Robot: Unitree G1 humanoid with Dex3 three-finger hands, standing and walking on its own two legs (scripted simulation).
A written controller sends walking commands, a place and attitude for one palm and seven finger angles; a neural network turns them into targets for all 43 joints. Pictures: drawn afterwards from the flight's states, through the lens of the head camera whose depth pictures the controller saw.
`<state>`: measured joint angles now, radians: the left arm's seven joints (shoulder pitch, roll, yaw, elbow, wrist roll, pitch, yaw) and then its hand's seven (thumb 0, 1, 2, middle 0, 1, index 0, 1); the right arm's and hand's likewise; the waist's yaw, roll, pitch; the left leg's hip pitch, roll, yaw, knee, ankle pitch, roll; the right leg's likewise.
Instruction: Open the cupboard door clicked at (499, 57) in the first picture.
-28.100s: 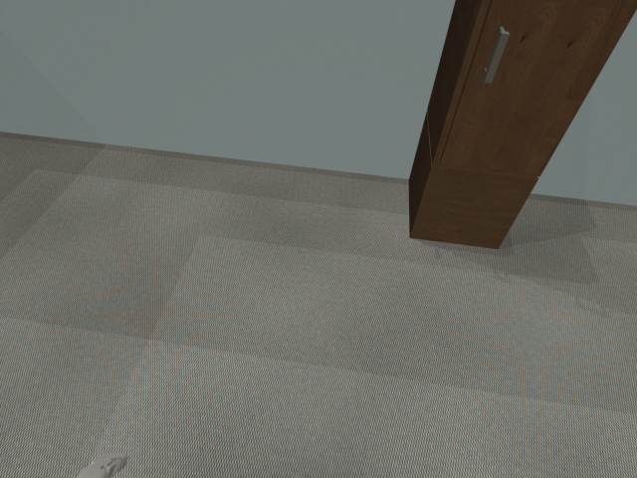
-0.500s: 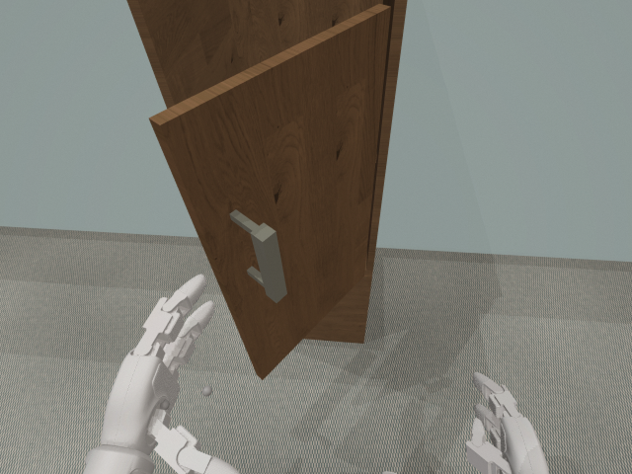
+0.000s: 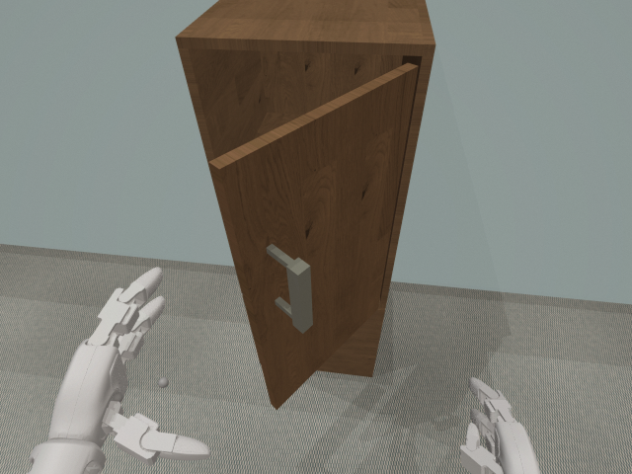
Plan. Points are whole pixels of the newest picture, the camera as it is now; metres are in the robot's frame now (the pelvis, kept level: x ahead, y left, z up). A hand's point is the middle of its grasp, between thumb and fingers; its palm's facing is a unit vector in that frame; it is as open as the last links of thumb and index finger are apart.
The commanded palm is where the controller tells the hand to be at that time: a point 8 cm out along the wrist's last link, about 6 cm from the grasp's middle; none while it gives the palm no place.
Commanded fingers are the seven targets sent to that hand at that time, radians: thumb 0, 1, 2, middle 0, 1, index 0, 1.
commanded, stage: draw the hand back to the body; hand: left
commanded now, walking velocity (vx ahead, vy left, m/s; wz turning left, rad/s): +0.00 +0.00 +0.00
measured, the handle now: (289, 289) +0.34 +0.08 +0.07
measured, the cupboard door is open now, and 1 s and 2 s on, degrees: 54 54 54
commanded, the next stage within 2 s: step back with the hand held close in 0.98 s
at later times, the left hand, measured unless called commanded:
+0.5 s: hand (74, 324) +0.21 +0.26 +0.17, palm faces +0.38 -0.83 -0.42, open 10.3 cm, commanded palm +0.16 +0.30 +0.18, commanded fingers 0.00 0.76 0.84 -0.19 -0.30 -0.19 -0.30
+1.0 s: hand (60, 328) +0.19 +0.26 +0.18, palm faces +0.43 -0.80 -0.41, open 7.5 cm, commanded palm +0.15 +0.29 +0.19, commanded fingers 0.00 0.90 0.90 -0.20 -0.30 -0.20 -0.30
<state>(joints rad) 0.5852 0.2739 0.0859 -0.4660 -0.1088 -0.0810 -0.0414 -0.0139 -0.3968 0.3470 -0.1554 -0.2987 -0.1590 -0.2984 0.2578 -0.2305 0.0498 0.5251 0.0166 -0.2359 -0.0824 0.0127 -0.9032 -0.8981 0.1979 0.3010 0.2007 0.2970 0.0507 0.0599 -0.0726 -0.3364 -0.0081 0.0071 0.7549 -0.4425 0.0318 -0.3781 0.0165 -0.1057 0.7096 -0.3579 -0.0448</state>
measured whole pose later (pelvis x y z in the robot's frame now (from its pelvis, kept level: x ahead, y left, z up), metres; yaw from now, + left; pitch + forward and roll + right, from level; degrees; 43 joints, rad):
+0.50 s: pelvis +0.02 +0.02 +0.03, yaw -1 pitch -4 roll -1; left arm 0.51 0.34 0.26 -0.42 -0.03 -0.07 0.12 0.00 0.42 0.70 -0.19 -0.30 -0.19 -0.30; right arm 0.21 -0.22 0.04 0.63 -0.01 -0.14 -0.07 0.01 -0.90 -0.90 0.20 0.30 0.20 0.30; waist 0.07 0.06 0.02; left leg -0.06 -0.03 0.03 0.44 -0.32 0.05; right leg -0.12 0.01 -0.07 0.42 -0.24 -0.02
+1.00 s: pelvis +0.00 +0.00 +0.03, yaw -1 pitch -6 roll -1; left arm 0.47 0.34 0.32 -0.38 -0.04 -0.09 0.11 0.01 0.88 0.90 -0.21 -0.30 -0.21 -0.30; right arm 0.20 -0.23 0.02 0.66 -0.01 -0.12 -0.07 0.01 -0.90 -0.90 0.20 0.30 0.20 0.30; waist 0.07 0.07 0.04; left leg -0.02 -0.01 0.03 0.39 -0.27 0.03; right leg -0.07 0.04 -0.07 0.35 -0.19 -0.04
